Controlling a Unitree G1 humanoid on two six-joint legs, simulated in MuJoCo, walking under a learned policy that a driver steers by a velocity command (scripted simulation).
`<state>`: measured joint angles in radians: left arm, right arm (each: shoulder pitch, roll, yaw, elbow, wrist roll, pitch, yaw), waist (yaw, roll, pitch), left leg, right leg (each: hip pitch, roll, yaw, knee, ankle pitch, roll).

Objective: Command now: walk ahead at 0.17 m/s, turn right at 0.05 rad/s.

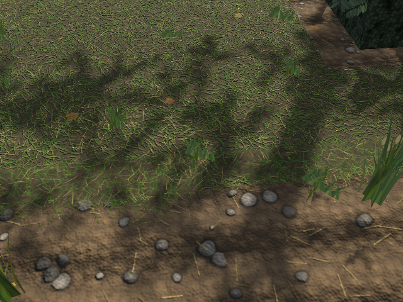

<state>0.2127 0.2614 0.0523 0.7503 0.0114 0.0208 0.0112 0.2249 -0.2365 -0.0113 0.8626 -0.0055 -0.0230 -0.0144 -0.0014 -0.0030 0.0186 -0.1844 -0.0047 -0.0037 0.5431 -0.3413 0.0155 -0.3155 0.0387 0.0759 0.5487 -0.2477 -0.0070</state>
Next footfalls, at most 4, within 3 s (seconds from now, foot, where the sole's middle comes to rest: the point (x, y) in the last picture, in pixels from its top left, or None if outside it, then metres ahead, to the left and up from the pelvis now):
0.64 left None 0.45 0.12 -0.77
1.16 right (212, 234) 0.78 -0.01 -0.77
1.58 left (142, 216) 0.86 0.25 -0.77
1.96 right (212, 220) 0.84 -0.01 -0.77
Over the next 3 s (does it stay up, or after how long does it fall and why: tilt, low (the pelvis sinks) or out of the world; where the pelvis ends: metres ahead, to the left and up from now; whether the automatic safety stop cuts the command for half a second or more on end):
stays up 0.82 0.09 0.00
